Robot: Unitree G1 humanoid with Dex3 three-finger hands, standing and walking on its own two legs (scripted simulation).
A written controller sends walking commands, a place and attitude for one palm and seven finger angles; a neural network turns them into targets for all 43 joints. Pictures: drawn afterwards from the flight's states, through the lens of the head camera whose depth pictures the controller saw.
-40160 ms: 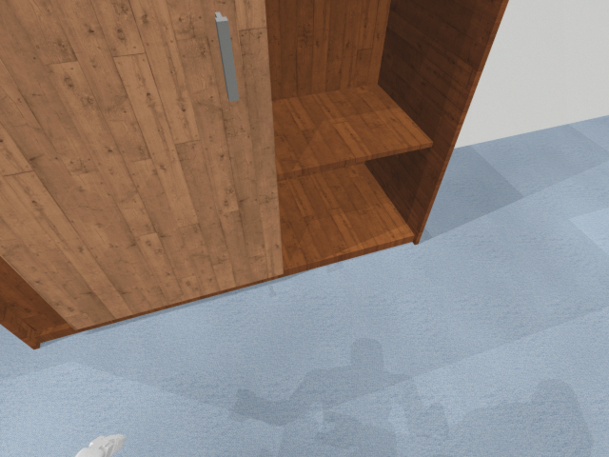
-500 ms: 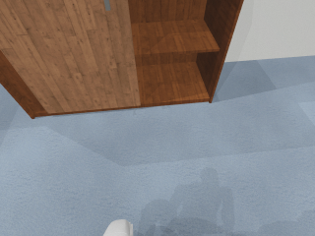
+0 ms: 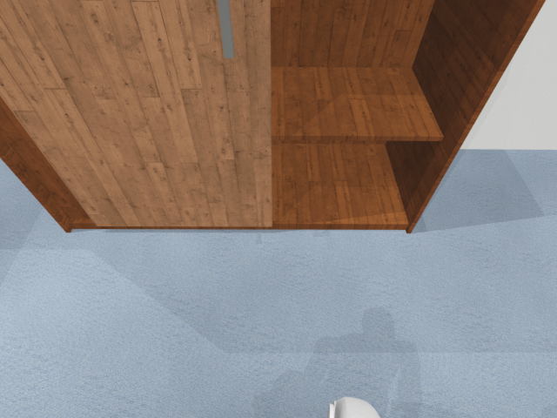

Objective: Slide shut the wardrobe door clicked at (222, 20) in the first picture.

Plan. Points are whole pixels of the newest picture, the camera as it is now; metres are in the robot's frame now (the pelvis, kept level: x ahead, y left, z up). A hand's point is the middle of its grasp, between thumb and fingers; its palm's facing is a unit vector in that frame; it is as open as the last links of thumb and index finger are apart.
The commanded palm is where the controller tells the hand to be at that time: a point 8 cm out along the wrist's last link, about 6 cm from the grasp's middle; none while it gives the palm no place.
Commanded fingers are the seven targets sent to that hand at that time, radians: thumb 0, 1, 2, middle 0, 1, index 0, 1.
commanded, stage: take the last steps up to it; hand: left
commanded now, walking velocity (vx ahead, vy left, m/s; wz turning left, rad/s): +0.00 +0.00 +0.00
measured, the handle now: (226, 16) +0.86 +0.19 +0.14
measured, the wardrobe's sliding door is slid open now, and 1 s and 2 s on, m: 0.59 0.59 0.59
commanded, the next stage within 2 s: come to a stop and stand still in 0.84 s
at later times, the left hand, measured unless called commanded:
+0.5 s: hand (212, 385) +0.19 +0.13 -0.17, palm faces +0.12 -0.98 -0.18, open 7.2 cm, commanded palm none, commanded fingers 0.00 0.90 0.90 -0.20 -0.30 -0.20 -0.30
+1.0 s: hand (203, 261) +0.42 +0.20 -0.16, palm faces +0.11 -0.96 -0.24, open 7.3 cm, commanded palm none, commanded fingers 0.00 0.90 0.90 -0.20 -0.30 -0.20 -0.30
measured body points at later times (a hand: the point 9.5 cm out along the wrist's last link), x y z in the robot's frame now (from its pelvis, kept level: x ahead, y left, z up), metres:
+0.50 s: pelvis +0.20 -0.04 +0.01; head +0.23 -0.04 +0.46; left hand +0.18 +0.18 -0.15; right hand +0.25 -0.27 -0.15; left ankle +0.27 +0.10 -0.70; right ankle +0.15 -0.15 -0.74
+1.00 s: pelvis +0.38 +0.00 +0.00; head +0.41 -0.02 +0.45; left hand +0.41 +0.25 -0.14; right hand +0.37 -0.21 -0.17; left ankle +0.33 +0.10 -0.74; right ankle +0.43 -0.10 -0.73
